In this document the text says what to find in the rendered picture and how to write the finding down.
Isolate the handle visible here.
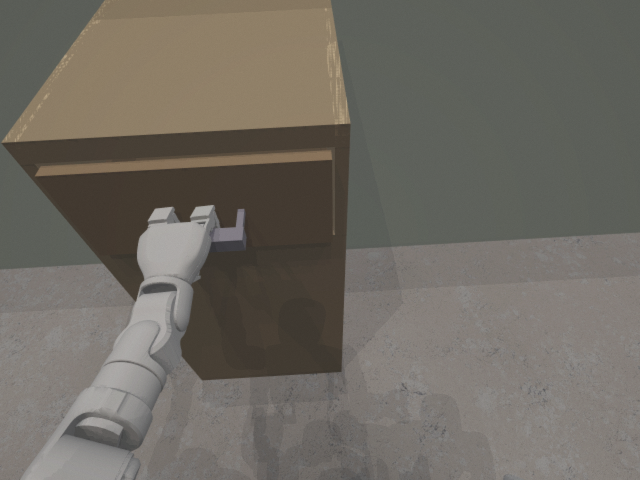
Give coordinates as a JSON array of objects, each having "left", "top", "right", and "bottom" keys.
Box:
[{"left": 209, "top": 209, "right": 247, "bottom": 253}]

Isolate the robot left hand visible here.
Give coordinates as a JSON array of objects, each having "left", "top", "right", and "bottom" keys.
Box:
[{"left": 137, "top": 205, "right": 220, "bottom": 285}]

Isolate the robot left upper arm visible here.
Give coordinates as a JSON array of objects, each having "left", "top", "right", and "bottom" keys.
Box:
[{"left": 32, "top": 434, "right": 141, "bottom": 480}]

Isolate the drawer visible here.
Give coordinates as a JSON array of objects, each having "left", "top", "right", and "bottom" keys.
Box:
[{"left": 35, "top": 148, "right": 333, "bottom": 256}]

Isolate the left robot forearm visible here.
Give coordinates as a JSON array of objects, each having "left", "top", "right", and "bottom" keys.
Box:
[{"left": 20, "top": 276, "right": 194, "bottom": 480}]

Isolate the cabinet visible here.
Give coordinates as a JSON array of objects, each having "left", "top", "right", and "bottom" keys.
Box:
[{"left": 1, "top": 0, "right": 351, "bottom": 380}]

